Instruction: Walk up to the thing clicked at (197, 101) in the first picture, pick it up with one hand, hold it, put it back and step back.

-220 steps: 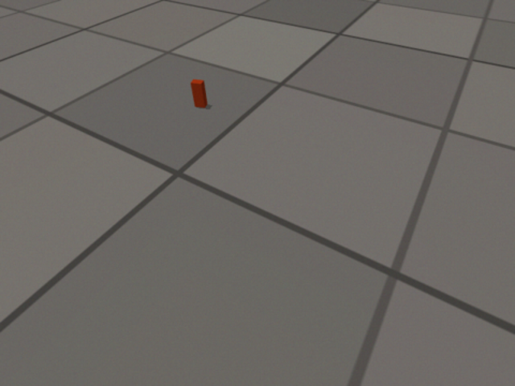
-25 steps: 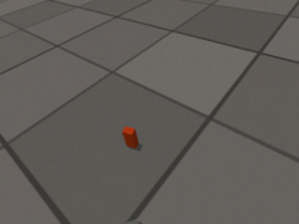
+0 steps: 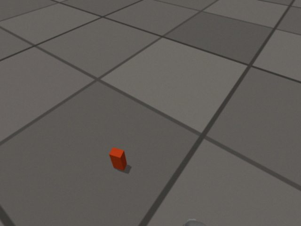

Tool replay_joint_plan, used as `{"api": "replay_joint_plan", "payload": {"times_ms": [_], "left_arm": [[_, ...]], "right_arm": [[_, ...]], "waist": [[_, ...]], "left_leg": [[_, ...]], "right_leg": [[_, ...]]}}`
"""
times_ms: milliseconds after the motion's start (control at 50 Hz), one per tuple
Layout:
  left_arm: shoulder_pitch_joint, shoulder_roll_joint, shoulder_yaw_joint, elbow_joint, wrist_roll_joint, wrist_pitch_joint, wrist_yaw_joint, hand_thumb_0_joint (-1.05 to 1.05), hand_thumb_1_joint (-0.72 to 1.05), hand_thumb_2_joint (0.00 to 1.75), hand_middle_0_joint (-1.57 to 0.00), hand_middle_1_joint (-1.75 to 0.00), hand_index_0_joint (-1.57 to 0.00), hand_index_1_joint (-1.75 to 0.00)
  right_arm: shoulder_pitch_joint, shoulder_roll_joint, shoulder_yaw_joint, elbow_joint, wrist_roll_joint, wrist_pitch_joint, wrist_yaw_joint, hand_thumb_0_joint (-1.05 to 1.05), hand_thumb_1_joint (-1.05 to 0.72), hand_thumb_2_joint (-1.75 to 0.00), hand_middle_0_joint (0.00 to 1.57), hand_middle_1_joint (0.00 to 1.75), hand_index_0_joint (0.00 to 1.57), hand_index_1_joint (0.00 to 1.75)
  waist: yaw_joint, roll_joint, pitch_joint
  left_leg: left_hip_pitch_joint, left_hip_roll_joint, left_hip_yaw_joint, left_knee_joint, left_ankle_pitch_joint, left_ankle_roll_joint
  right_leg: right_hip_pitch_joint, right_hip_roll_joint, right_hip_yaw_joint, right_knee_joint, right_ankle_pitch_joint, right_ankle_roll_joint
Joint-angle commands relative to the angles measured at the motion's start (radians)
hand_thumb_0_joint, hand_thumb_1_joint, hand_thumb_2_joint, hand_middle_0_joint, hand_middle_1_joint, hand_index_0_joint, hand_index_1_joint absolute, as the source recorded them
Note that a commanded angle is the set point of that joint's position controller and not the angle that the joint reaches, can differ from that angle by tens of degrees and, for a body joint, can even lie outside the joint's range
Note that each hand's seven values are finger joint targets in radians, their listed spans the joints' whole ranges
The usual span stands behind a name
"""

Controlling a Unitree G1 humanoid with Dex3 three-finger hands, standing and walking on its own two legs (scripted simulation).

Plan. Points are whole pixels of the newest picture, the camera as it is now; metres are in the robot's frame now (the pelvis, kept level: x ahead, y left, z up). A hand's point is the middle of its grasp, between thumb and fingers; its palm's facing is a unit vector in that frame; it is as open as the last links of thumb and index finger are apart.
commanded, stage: walk up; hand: left
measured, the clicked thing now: (118, 159) +0.67 +0.24 -0.67
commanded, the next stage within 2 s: none
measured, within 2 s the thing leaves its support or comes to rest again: neither
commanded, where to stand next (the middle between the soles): +0.25 +0.01 m, yaw +1 degrees
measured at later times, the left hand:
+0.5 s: hand out of the picture +0.18 +0.29 -0.16, palm faces -0.01 -0.91 -0.41, open 7.4 cm
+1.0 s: hand (80, 186) +0.30 +0.26 -0.15, palm faces -0.04 -0.92 -0.38, open 7.4 cm
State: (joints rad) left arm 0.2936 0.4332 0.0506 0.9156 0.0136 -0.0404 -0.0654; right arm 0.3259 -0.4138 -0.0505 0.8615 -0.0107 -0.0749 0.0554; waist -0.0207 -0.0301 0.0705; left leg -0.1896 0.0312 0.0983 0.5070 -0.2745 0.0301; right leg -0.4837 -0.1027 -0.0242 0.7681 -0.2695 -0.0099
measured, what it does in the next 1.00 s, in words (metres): walks ahead: right foot, then left foot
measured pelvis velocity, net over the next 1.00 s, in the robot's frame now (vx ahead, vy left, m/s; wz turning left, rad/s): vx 0.21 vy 0.00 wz -0.02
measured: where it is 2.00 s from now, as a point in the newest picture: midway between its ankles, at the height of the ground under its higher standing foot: outside the picture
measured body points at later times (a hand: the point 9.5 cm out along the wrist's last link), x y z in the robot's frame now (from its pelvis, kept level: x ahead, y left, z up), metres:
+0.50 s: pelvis +0.15 +0.01 -0.02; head +0.18 +0.01 +0.43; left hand +0.18 +0.34 -0.14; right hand +0.26 -0.31 -0.13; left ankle +0.24 +0.13 -0.74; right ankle +0.13 -0.15 -0.73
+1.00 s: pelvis +0.21 +0.00 -0.01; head +0.23 -0.01 +0.44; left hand +0.30 +0.31 -0.12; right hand +0.28 -0.30 -0.14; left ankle +0.24 +0.13 -0.74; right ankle +0.23 -0.12 -0.74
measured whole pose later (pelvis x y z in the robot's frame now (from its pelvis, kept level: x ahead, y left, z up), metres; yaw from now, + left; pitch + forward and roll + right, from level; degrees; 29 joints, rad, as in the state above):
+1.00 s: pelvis +0.21 +0.00 -0.01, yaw -1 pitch -2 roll +0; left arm 0.15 0.37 0.00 1.03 0.00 -0.02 0.00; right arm 0.15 -0.37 0.01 1.04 0.01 -0.02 0.02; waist 0.00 0.02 0.08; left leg -0.28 0.04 0.03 0.59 -0.27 -0.02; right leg -0.27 -0.03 -0.04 0.60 -0.29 0.00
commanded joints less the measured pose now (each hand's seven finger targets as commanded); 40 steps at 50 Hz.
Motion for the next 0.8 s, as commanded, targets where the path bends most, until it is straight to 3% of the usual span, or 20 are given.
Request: {"api": "replay_joint_plan", "payload": {"times_ms": [0,60,80,100,120,180,220,280,360,420,440,460,480,500,560,640,720,740,760,780], "left_arm": [[0.020,0.179,0.060,-0.059,-0.003,-0.039,0.007,0.00,0.90,0.90,-0.20,-0.30,-0.20,-0.30],[0.150,0.219,0.083,-0.021,0.003,-0.061,0.029,0.00,0.90,0.90,-0.20,-0.30,-0.20,-0.30],[0.220,0.297,0.104,-0.017,0.010,-0.073,0.044,0.00,0.90,0.90,-0.20,-0.30,-0.20,-0.30],[0.203,0.356,0.107,-0.048,0.001,-0.078,0.049,0.00,0.90,0.90,-0.20,-0.30,-0.20,-0.30],[0.147,0.350,0.098,-0.063,-0.016,-0.073,0.048,0.00,0.90,0.90,-0.20,-0.30,-0.20,-0.30],[0.072,0.279,0.080,-0.084,-0.022,-0.069,0.057,0.00,0.90,0.90,-0.20,-0.30,-0.20,-0.30],[0.049,0.270,0.073,-0.091,-0.017,-0.070,0.057,0.00,0.90,0.90,-0.20,-0.30,-0.20,-0.30],[0.037,0.273,0.071,-0.116,-0.007,-0.072,0.058,0.00,0.90,0.90,-0.20,-0.30,-0.20,-0.30],[0.017,0.242,0.042,-0.116,-0.008,-0.055,0.069,0.00,0.90,0.90,-0.20,-0.30,-0.20,-0.30],[-0.039,0.193,0.014,-0.118,-0.018,-0.031,0.078,0.00,0.90,0.90,-0.20,-0.30,-0.20,-0.30],[0.015,0.134,-0.004,-0.117,-0.019,-0.024,0.077,0.00,0.90,0.90,-0.20,-0.30,-0.20,-0.30],[0.070,0.142,0.000,-0.123,-0.026,-0.019,0.074,0.00,0.90,0.90,-0.20,-0.30,-0.20,-0.30],[0.068,0.212,0.020,-0.085,-0.009,-0.009,0.087,0.00,0.90,0.90,-0.20,-0.30,-0.20,-0.30],[0.049,0.235,0.024,-0.071,-0.007,-0.007,0.087,0.00,0.90,0.90,-0.20,-0.30,-0.20,-0.30],[0.093,0.215,0.031,-0.025,-0.011,-0.011,0.073,0.00,0.90,0.90,-0.20,-0.30,-0.20,-0.30],[0.078,0.163,0.033,-0.002,0.002,-0.008,0.067,0.00,0.90,0.90,-0.20,-0.30,-0.20,-0.30],[0.069,0.159,0.044,0.024,0.012,-0.016,0.081,0.00,0.90,0.90,-0.20,-0.30,-0.20,-0.30],[0.038,0.196,0.047,0.013,0.021,-0.023,0.086,0.00,0.90,0.90,-0.20,-0.30,-0.20,-0.30],[-0.056,0.266,0.051,-0.013,0.017,-0.031,0.085,0.00,0.90,0.90,-0.20,-0.30,-0.20,-0.30],[-0.136,0.283,0.048,-0.020,0.010,-0.024,0.080,0.00,0.90,0.90,-0.20,-0.30,-0.20,-0.30]], "right_arm": [[-0.076,-0.289,-0.084,-0.095,0.005,-0.012,-0.013,0.00,-0.90,-0.90,0.20,0.30,0.20,0.30],[-0.033,-0.206,-0.051,-0.098,-0.001,0.004,-0.014,0.00,-0.90,-0.90,0.20,0.30,0.20,0.30],[-0.009,-0.130,-0.028,-0.114,0.007,0.000,-0.014,0.00,-0.90,-0.90,0.20,0.30,0.20,0.30],[-0.023,-0.156,-0.030,-0.119,0.005,0.007,-0.019,0.00,-0.90,-0.90,0.20,0.30,0.20,0.30],[-0.063,-0.228,-0.053,-0.104,-0.006,0.016,-0.032,0.00,-0.90,-0.90,0.20,0.30,0.20,0.30],[-0.014,-0.227,-0.055,-0.051,0.011,0.019,-0.022,0.00,-0.90,-0.90,0.20,0.30,0.20,0.30],[0.020,-0.209,-0.063,-0.028,0.002,0.029,-0.009,0.00,-0.90,-0.90,0.20,0.30,0.20,0.30],[-0.035,-0.185,-0.062,-0.041,-0.008,0.039,0.004,0.00,-0.90,-0.90,0.20,0.30,0.20,0.30],[-0.088,-0.141,-0.050,-0.031,0.001,0.033,-0.013,0.00,-0.90,-0.90,0.20,0.30,0.20,0.30],[-0.015,-0.173,-0.060,0.020,-0.002,0.022,-0.033,0.00,-0.90,-0.90,0.20,0.30,0.20,0.30],[0.015,-0.255,-0.079,0.025,-0.010,0.017,-0.042,0.00,-0.90,-0.90,0.20,0.30,0.20,0.30],[0.049,-0.340,-0.099,-0.001,0.000,0.010,-0.035,0.00,-0.90,-0.90,0.20,0.30,0.20,0.30],[0.031,-0.372,-0.116,0.000,0.014,0.015,-0.032,0.00,-0.90,-0.90,0.20,0.30,0.20,0.30],[-0.010,-0.333,-0.109,-0.014,0.014,0.020,-0.038,0.00,-0.90,-0.90,0.20,0.30,0.20,0.30],[-0.109,-0.274,-0.078,-0.032,0.002,0.018,-0.044,0.00,-0.90,-0.90,0.20,0.30,0.20,0.30],[-0.151,-0.253,-0.059,-0.040,-0.008,0.026,-0.043,0.00,-0.90,-0.90,0.20,0.30,0.20,0.30],[-0.206,-0.180,-0.016,-0.041,0.010,0.044,-0.044,0.00,-0.90,-0.90,0.20,0.30,0.20,0.30],[-0.180,-0.130,0.000,-0.035,0.019,0.045,-0.046,0.00,-0.90,-0.90,0.20,0.30,0.20,0.30],[-0.166,-0.107,0.006,-0.022,0.019,0.050,-0.050,0.00,-0.90,-0.90,0.20,0.30,0.20,0.30],[-0.166,-0.169,-0.015,0.014,0.016,0.054,-0.060,0.00,-0.90,-0.90,0.20,0.30,0.20,0.30]], "waist": [[0.034,0.187,-0.001],[0.098,-0.014,-0.093],[0.124,-0.253,-0.108],[0.118,-0.237,-0.076],[0.098,-0.115,-0.021],[0.053,-0.102,-0.015],[0.033,-0.149,-0.020],[0.041,-0.154,-0.002],[0.040,-0.116,-0.047],[-0.021,-0.016,-0.095],[-0.027,0.188,-0.140],[-0.020,0.259,-0.150],[-0.038,0.242,-0.149],[-0.023,0.182,-0.093],[0.026,0.225,-0.052],[0.026,0.221,-0.061],[0.069,0.123,-0.096],[0.058,-0.008,-0.087],[0.016,-0.123,-0.037],[0.010,-0.104,-0.017]], "left_leg": [[-0.142,0.223,-0.200,-0.200,-0.189,0.173],[-0.236,0.123,-0.097,0.148,-0.062,0.109],[-0.387,0.016,-0.013,0.460,-0.107,0.051],[-0.549,-0.059,-0.046,0.589,-0.257,0.012],[-0.546,0.025,-0.146,0.636,-0.255,0.005],[-0.459,0.074,-0.163,0.539,-0.132,-0.001],[-0.377,0.068,-0.129,0.476,-0.075,-0.012],[-0.323,0.076,-0.094,0.342,-0.027,-0.031],[-0.135,0.028,-0.042,0.182,0.104,-0.031],[0.081,-0.005,-0.039,0.033,0.207,-0.004],[0.159,0.155,-0.242,-0.056,0.232,0.040],[0.196,0.330,-0.566,-0.178,-0.024,0.158],[0.172,0.389,-0.667,-0.219,-0.204,0.234],[0.090,0.357,-0.604,-0.228,-0.254,0.230],[-0.027,0.246,-0.358,-0.178,-0.131,0.179],[-0.151,0.231,-0.280,-0.129,0.006,0.184],[-0.269,0.167,-0.193,0.030,-0.028,0.085],[-0.281,0.114,-0.145,0.150,-0.019,0.035],[-0.290,0.007,-0.079,0.218,-0.153,-0.015],[-0.158,0.019,-0.099,0.271,-0.239,-0.008]], "right_leg": [[0.154,0.024,-0.028,-0.114,0.073,-0.005],[0.471,0.077,-0.023,-0.261,0.001,-0.018],[0.552,-0.129,0.315,-0.408,-0.164,-0.086],[0.558,-0.324,0.664,-0.542,-0.227,-0.216],[0.456,-0.368,0.682,-0.524,-0.210,-0.279],[0.387,-0.220,0.361,-0.472,0.011,-0.220],[0.304,-0.164,0.228,-0.465,0.068,-0.200],[0.237,-0.168,0.168,-0.461,0.088,-0.216],[0.169,-0.140,0.075,-0.312,0.416,-0.183],[0.065,-0.064,0.017,-0.117,0.223,-0.108],[-0.013,0.011,-0.023,0.048,0.028,-0.054],[-0.123,0.128,-0.033,0.215,-0.289,-0.032],[-0.152,0.074,0.036,0.329,-0.334,-0.039],[-0.151,0.050,0.070,0.352,-0.297,-0.037],[-0.057,0.008,0.053,0.205,-0.203,-0.027],[0.123,0.045,0.000,0.014,-0.144,-0.007],[0.334,0.075,0.001,-0.242,0.018,-0.031],[0.308,-0.047,0.197,-0.362,-0.010,-0.067],[0.192,-0.214,0.450,-0.471,-0.117,-0.145],[0.068,-0.246,0.435,-0.440,-0.102,-0.209]]}}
